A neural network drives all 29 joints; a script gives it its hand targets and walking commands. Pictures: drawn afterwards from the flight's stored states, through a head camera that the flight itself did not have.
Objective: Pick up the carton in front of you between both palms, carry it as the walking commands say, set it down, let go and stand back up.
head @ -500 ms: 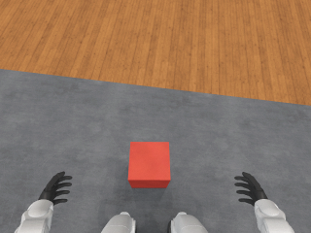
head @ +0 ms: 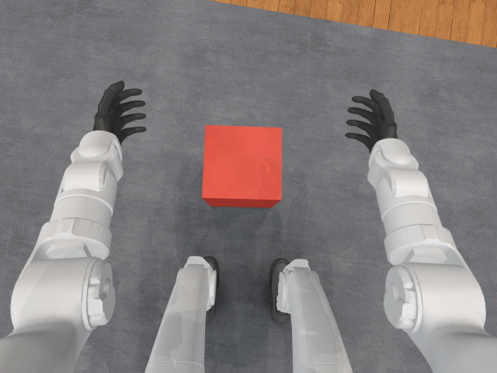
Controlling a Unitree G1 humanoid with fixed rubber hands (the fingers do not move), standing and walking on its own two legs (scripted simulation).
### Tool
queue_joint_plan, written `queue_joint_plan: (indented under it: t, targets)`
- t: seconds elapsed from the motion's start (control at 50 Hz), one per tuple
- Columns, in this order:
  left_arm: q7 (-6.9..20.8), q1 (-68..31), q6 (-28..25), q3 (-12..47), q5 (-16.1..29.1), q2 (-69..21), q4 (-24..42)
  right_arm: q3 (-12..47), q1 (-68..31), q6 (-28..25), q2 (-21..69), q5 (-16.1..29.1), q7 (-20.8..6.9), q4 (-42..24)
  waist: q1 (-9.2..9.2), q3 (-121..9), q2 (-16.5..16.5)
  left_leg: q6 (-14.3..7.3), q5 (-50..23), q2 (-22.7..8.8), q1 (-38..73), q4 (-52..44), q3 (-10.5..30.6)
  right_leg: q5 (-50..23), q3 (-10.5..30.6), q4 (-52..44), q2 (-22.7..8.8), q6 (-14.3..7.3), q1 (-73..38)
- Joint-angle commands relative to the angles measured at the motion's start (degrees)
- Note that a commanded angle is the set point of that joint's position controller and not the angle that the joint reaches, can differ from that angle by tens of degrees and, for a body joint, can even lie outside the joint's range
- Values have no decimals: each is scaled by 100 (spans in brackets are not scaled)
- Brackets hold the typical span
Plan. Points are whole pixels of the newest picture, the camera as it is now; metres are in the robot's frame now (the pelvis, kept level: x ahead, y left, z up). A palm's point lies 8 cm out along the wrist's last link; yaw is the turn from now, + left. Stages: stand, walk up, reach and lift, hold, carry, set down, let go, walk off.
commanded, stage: reach and lift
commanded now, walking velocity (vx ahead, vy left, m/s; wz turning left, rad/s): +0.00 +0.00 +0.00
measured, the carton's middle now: (242, 171) +0.49 +0.02 -0.53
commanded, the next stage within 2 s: none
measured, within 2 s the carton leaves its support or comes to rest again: leaves its support in 1.92 s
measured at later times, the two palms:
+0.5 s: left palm (154, 139) +0.49 +0.21 -0.25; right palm (334, 144) +0.50 -0.18 -0.25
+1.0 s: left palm (177, 163) +0.49 +0.20 -0.44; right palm (309, 166) +0.49 -0.17 -0.44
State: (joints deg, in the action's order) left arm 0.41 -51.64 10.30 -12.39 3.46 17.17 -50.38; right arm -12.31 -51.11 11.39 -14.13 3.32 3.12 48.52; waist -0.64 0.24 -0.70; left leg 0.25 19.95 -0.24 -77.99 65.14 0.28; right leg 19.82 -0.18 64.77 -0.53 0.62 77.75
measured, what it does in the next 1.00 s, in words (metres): lowers itself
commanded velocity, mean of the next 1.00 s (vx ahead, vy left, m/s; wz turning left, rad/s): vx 0.00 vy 0.00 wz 0.00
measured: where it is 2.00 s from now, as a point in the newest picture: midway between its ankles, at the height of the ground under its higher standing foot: (244, 302)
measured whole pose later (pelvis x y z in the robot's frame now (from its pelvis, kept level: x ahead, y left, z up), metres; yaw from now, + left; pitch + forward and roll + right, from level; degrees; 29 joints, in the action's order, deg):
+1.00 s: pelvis -0.04 +0.00 -0.27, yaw -1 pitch +40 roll -1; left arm -5.2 -80.8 2.3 -5.3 13.1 22.0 -67.2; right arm -5.4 -80.5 3.1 -19.1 13.1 8.0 65.3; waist -1.0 16.1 -0.8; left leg 0.7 30.0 -0.1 -130.7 121.1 1.0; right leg 29.6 0.3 120.5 0.4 1.0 130.6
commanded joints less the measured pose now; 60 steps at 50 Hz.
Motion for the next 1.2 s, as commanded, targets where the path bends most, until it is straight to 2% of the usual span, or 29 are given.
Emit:
queue_joint_plan:
  t: [0.0, 0.06, 0.16, 0.3, 0.4, 0.5, 0.56, 0.66, 0.76, 0.84, 0.96, 1.06, 1.18]
  targets:
    - [-31, -2227, -82, -189, -26, 771, 251, -246, -2151, -79, -715, -33, 67, -283, -1, -4760, 149, 169, -279, 304, 1984, -612, -135, -217, -163, -488, 363, 147, -1872]
    - [-51, -2657, -99, -348, -159, 780, 25, -393, -2576, -95, -706, -171, 98, -69, -13, -5278, 220, 177, -411, 328, 1974, -546, -161, -308, -168, -428, 390, 141, -1764]
    - [-48, -2724, -286, -669, -502, 572, 6, -691, -2603, -303, -553, -480, 52, -44, -46, -5879, 180, 172, -1184, 366, 1997, -489, -131, -964, -156, -373, 443, 152, -1710]
    - [-75, -2216, -684, -948, -770, 142, -68, -916, -2221, -743, -163, -760, -7, 30, -63, -5483, 65, 170, -1746, 382, 696, 409, -68, -1496, -128, 510, 470, 169, -440]
    - [-187, -1908, -872, -795, -594, 157, -90, -746, -1915, -915, -162, -617, 93, 81, -66, -5560, 50, 198, -2055, 396, -220, 1422, -51, -1693, -102, 1506, 490, 195, 510]
    - [-336, -2061, -978, -317, -1, 534, 263, -162, -2009, -1024, -433, -40, 255, -193, -87, -6595, 97, 213, -2508, 383, -288, 2504, -55, -2136, -106, 2586, 464, 217, 725]
    - [-408, -2259, -949, -10, 363, 701, 450, 131, -2219, -1002, -617, 301, 346, -442, -75, -7030, 98, 221, -2369, 354, -319, 3010, -105, -2062, -165, 3112, 463, 210, 737]
    - [-542, -2832, -817, 279, 734, 1005, 511, 417, -2883, -857, -843, 678, 502, -603, -95, -7099, 39, 217, -1408, 285, -774, 3551, -242, -1342, -245, 3714, 415, 195, 669]
    - [-606, -3399, -695, 365, 836, 1121, -179, 494, -3460, -706, -928, 801, 565, 68, -128, -6027, 18, 186, -201, 167, -1579, 3895, -258, -217, -218, 4047, 322, 177, 1200]
    - [-581, -3780, -770, 462, 861, 1122, -837, 522, -3800, -770, -980, 825, 524, 771, -100, -5167, 65, 156, 190, 80, -1997, 4193, -161, 188, -160, 4337, 242, 156, 1760]
    - [-566, -4390, -953, 686, 992, 1291, -1271, 655, -4384, -985, -1205, 1023, 481, 1290, -133, -4813, 63, 145, 62, 10, -2104, 4659, -57, 116, -96, 4822, 161, 139, 1970]
    - [-617, -4696, -1059, 951, 1251, 1424, -1094, 945, -4679, -1119, -1320, 1341, 546, 1091, -174, -5617, 62, 172, -507, 19, -1650, 5014, -83, -475, -134, 5187, 157, 125, 1499]
    - [-664, -4413, -1086, 1060, 1347, 1334, -718, 1165, -4271, -1126, -920, 1486, 627, 842, -213, -6197, -34, 156, -991, 118, -1445, 5136, -151, -1032, -206, 5381, 291, 132, 1079]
